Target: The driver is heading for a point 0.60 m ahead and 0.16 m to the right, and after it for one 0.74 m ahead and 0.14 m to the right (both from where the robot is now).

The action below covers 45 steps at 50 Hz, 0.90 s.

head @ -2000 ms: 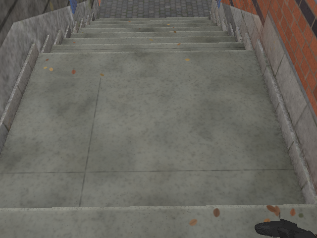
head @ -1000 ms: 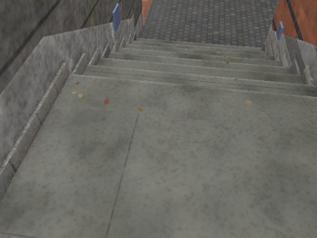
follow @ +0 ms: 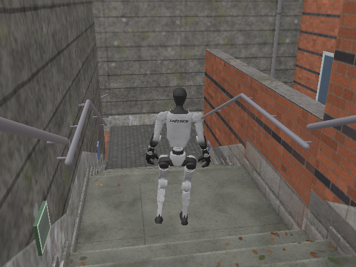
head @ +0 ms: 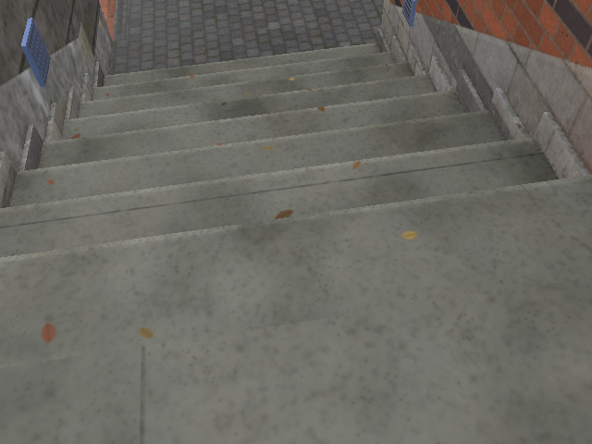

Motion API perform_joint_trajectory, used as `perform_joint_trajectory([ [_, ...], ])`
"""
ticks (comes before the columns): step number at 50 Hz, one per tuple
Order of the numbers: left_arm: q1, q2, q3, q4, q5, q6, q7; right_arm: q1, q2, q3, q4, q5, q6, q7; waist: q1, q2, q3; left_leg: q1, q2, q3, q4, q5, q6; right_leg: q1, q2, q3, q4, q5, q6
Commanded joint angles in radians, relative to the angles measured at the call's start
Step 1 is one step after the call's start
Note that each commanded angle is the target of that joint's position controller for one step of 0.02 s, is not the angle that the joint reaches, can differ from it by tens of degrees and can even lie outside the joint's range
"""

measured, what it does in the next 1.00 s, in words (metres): walks ahead, turning right: left foot, then right foot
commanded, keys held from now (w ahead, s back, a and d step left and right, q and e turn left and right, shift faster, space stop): w+e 0.52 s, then e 0.44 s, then q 0.04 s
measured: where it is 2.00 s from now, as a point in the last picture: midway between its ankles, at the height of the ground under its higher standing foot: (373, 382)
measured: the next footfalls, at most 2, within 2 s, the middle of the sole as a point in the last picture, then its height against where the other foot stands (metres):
left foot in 0.34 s outside the picture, level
right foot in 0.82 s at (425, 419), level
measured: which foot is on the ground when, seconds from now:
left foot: up 0.00-0.32, down 0.34-0.82, up 0.84-1.00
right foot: down 0.00-0.36, up 0.38-0.80, down 0.82-1.00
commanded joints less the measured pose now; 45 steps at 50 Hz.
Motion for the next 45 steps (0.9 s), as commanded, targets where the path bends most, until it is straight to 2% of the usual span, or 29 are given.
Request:
perform_joint_trajectory([
  [1, 0.005, 0.133, 0.039, -0.070, -0.009, -0.026, 0.009, -0.003, -0.097, -0.036, -0.089, -0.011, 0.010, -0.012, -0.029, -0.029, -0.140, -0.152, 0.048, -0.040, -0.126, 0.052, -0.005, 0.260, -0.253, 0.355, -0.257, 0.322, -0.181],
  [3, 0.047, 0.152, 0.045, -0.057, -0.021, -0.029, 0.022, -0.060, -0.067, -0.033, -0.120, -0.018, 0.022, -0.012, -0.026, -0.027, -0.114, -0.152, 0.024, -0.022, -0.253, 0.126, -0.030, 0.219, -0.232, 0.307, -0.270, 0.366, -0.181],
  [5, 0.088, 0.158, 0.049, -0.043, -0.024, -0.025, 0.035, -0.153, -0.041, -0.025, -0.153, -0.020, 0.020, -0.010, 0.000, -0.041, -0.089, -0.138, -0.001, -0.017, -0.412, 0.254, -0.044, 0.193, -0.204, 0.275, -0.274, 0.327, -0.165],
  [7, 0.120, 0.157, 0.051, -0.034, -0.024, -0.019, 0.042, -0.226, -0.027, -0.019, -0.177, -0.013, 0.018, -0.002, 0.026, -0.073, -0.070, -0.093, -0.035, -0.012, -0.550, 0.369, -0.038, 0.171, -0.178, 0.265, -0.266, 0.276, -0.136],
  [10, 0.163, 0.152, 0.053, -0.017, -0.024, -0.018, 0.039, -0.298, -0.039, -0.019, -0.212, -0.001, 0.014, 0.008, 0.058, -0.094, -0.050, -0.037, -0.065, -0.019, -0.658, 0.433, -0.028, 0.172, -0.179, 0.308, -0.254, 0.190, -0.111],
  [13, 0.198, 0.141, 0.055, -0.005, -0.029, -0.014, 0.041, -0.337, -0.062, -0.021, -0.248, 0.006, -0.002, 0.019, 0.071, -0.095, -0.037, -0.045, -0.072, -0.040, -0.730, 0.355, -0.011, 0.271, -0.206, 0.389, -0.192, 0.154, -0.116],
  [15, 0.194, 0.147, 0.059, -0.012, -0.022, -0.009, 0.046, -0.303, -0.084, -0.028, -0.251, 0.009, -0.020, 0.026, 0.049, -0.120, -0.049, 0.027, -0.084, -0.037, -0.778, 0.288, 0.011, 0.311, -0.207, 0.430, -0.132, 0.191, -0.108],
  [16, 0.168, 0.143, 0.058, -0.027, -0.022, -0.008, 0.046, -0.226, -0.100, -0.038, -0.234, 0.007, -0.029, 0.025, 0.005, -0.127, -0.079, 0.145, -0.093, -0.022, -0.822, 0.297, 0.033, 0.298, -0.177, 0.426, -0.071, 0.269, -0.093],
  [17, 0.126, 0.120, 0.050, -0.051, -0.020, -0.013, 0.040, -0.097, -0.135, -0.055, -0.209, -0.005, -0.033, 0.021, -0.058, -0.118, -0.161, 0.361, -0.032, -0.056, -0.800, 0.321, 0.075, 0.223, -0.133, 0.384, 0.066, 0.338, -0.062],
  [18, 0.103, 0.077, 0.034, -0.081, -0.004, -0.020, 0.033, 0.087, -0.199, -0.075, -0.190, -0.015, -0.028, 0.013, -0.133, -0.012, -0.292, 0.645, 0.140, -0.220, -0.770, 0.316, 0.142, 0.057, -0.064, 0.286, 0.341, 0.157, -0.022],
  [19, 0.259, 0.044, 0.019, -0.090, -0.034, -0.023, 0.032, 0.160, -0.224, -0.081, -0.160, -0.019, -0.018, 0.019, -0.068, 0.321, -0.402, 0.924, 0.353, -0.631, -0.837, 0.154, 0.310, -0.266, 0.037, 0.212, 0.600, -0.391, 0.035],
  [20, 0.261, 0.143, 0.033, -0.062, -0.041, -0.020, 0.037, 0.133, -0.135, -0.063, -0.177, 0.002, -0.008, 0.019, -0.076, 0.221, -0.322, 0.872, 0.363, -0.680, -0.871, -0.057, 0.287, -0.378, -0.056, 0.211, 0.734, -0.382, 0.042],
  [21, 0.167, 0.182, 0.044, -0.076, -0.031, -0.012, 0.036, 0.081, -0.081, -0.049, -0.194, 0.007, 0.002, 0.015, -0.094, 0.131, -0.196, 0.745, 0.319, -0.550, -0.896, -0.050, 0.243, -0.411, -0.087, 0.183, 0.779, -0.281, 0.052],
  [22, 0.107, 0.170, 0.045, -0.090, -0.020, -0.007, 0.038, 0.033, -0.074, -0.042, -0.200, -0.001, 0.011, 0.015, -0.075, 0.042, -0.114, 0.609, 0.284, -0.442, -0.925, 0.055, 0.218, -0.385, -0.119, 0.147, 0.773, -0.209, 0.059],
  [23, 0.069, 0.155, 0.046, -0.109, -0.009, -0.007, 0.036, 0.012, -0.061, -0.037, -0.191, -0.006, 0.015, 0.016, -0.057, 0.025, -0.064, 0.512, 0.252, -0.366, -0.949, 0.147, 0.207, -0.367, -0.145, 0.139, 0.737, -0.166, 0.060],
  [24, 0.074, 0.136, 0.046, -0.115, -0.013, -0.005, 0.031, 0.005, -0.049, -0.030, -0.186, -0.015, 0.014, 0.017, -0.032, 0.040, -0.050, 0.449, 0.219, -0.289, -0.972, 0.212, 0.191, -0.325, -0.167, 0.132, 0.711, -0.147, 0.057],
  [26, 0.072, 0.095, 0.039, -0.129, -0.025, 0.003, 0.027, 0.009, -0.048, -0.032, -0.169, -0.010, 0.008, 0.023, -0.016, 0.076, -0.036, 0.399, 0.195, -0.191, -1.010, 0.296, 0.188, -0.311, -0.190, 0.106, 0.659, -0.134, 0.060],
  [28, 0.027, 0.086, 0.035, -0.158, -0.016, 0.009, 0.029, 0.004, -0.084, -0.042, -0.156, -0.011, 0.005, 0.021, -0.005, 0.069, -0.012, 0.375, 0.199, -0.097, -1.007, 0.593, 0.199, -0.327, -0.188, 0.086, 0.577, -0.102, 0.084],
  [30, 0.003, 0.075, 0.028, -0.168, -0.009, 0.010, 0.022, -0.011, -0.121, -0.054, -0.149, -0.012, 0.016, 0.011, 0.002, 0.067, -0.028, 0.373, 0.180, 0.007, -0.985, 0.770, 0.186, -0.293, -0.182, 0.050, 0.451, -0.006, 0.100],
  [33, -0.065, 0.067, 0.018, -0.177, -0.009, 0.008, 0.000, -0.010, -0.144, -0.058, -0.141, 0.001, 0.039, -0.007, -0.025, 0.084, -0.051, 0.360, 0.145, 0.123, -0.967, 0.759, 0.150, -0.175, -0.158, -0.012, 0.249, 0.187, 0.094],
  [36, -0.124, 0.099, 0.026, -0.212, -0.010, 0.019, -0.017, 0.023, -0.175, -0.063, -0.130, 0.021, 0.053, -0.016, -0.038, 0.095, -0.057, 0.434, 0.175, 0.141, -0.915, 0.729, 0.126, -0.130, -0.141, -0.029, 0.129, 0.169, 0.074],
  [38, -0.105, 0.134, 0.043, -0.224, -0.003, 0.024, -0.030, 0.014, -0.200, -0.073, -0.137, 0.034, 0.060, -0.022, -0.013, 0.106, -0.076, 0.471, 0.195, 0.147, -0.831, 0.783, 0.106, -0.073, -0.114, -0.045, 0.076, 0.107, 0.042],
  [39, -0.048, 0.160, 0.057, -0.213, 0.003, 0.028, -0.035, -0.004, -0.213, -0.079, -0.145, 0.037, 0.060, -0.024, 0.023, 0.103, -0.098, 0.471, 0.181, 0.164, -0.749, 0.814, 0.087, 0.007, -0.084, -0.065, 0.021, 0.110, 0.024],
  [40, 0.063, 0.204, 0.080, -0.185, 0.010, 0.031, -0.031, -0.019, -0.195, -0.073, -0.157, 0.035, 0.061, -0.024, 0.079, 0.067, -0.142, 0.428, 0.138, 0.186, -0.587, 0.791, 0.059, 0.165, -0.049, -0.073, -0.049, 0.162, -0.005],
  [41, 0.153, 0.289, 0.107, -0.181, 0.013, 0.035, -0.009, 0.018, -0.157, -0.060, -0.174, 0.006, 0.058, -0.017, 0.107, -0.085, -0.209, 0.235, 0.066, 0.211, -0.306, 0.497, -0.004, 0.405, -0.156, 0.084, -0.055, 0.574, -0.069],
  [42, 0.120, 0.356, 0.097, -0.211, 0.021, 0.034, 0.011, 0.104, -0.050, -0.021, -0.199, -0.047, 0.056, -0.002, 0.003, -0.319, -0.291, -0.108, -0.086, 0.161, 0.070, -0.382, -0.068, 0.652, -0.405, 0.454, 0.024, 1.046, -0.249],
  [43, 0.123, 0.322, 0.079, -0.240, 0.023, 0.030, 0.008, 0.136, -0.107, -0.014, -0.200, -0.021, 0.047, 0.014, 0.039, -0.240, -0.492, -0.171, -0.084, -0.049, 0.198, -0.397, -0.068, 0.715, -0.494, 0.618, -0.063, 0.856, -0.357],
  [44, 0.082, 0.266, 0.069, -0.245, 0.012, 0.027, 0.002, 0.067, -0.159, -0.026, -0.214, 0.014, 0.051, 0.016, 0.053, -0.162, -0.411, -0.215, -0.053, -0.060, 0.199, -0.286, -0.062, 0.624, -0.429, 0.539, -0.108, 0.616, -0.316],
  [45, 0.028, 0.229, 0.057, -0.241, -0.009, 0.030, 0.004, 0.027, -0.158, -0.025, -0.216, 0.009, 0.064, 0.005, 0.034, -0.086, -0.299, -0.231, -0.021, -0.049, 0.123, -0.203, -0.061, 0.503, -0.365, 0.449, -0.127, 0.468, -0.249],
])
